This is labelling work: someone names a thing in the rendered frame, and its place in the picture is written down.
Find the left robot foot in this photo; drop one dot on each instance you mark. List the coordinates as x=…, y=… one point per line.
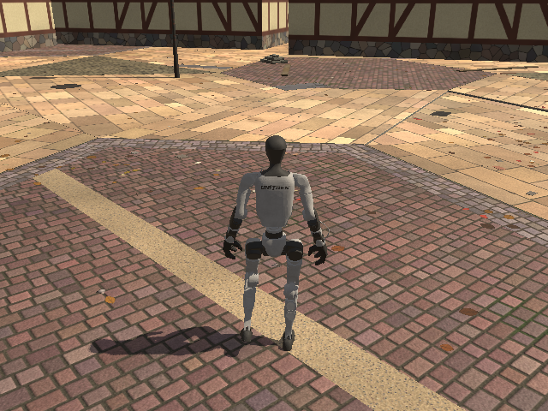
x=246, y=335

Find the right robot upper arm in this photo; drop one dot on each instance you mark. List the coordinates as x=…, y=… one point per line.
x=305, y=193

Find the robot left hand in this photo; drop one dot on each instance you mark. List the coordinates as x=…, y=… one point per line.
x=228, y=246

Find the robot right forearm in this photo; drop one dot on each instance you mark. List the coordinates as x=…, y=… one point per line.
x=316, y=230

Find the robot left forearm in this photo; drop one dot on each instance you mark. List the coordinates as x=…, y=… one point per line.
x=234, y=225

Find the right robot thigh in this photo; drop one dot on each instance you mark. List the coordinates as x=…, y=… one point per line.
x=294, y=254

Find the robot right hand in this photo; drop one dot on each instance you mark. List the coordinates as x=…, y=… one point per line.
x=322, y=251

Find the left robot upper arm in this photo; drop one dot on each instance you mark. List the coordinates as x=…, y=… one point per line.
x=247, y=181

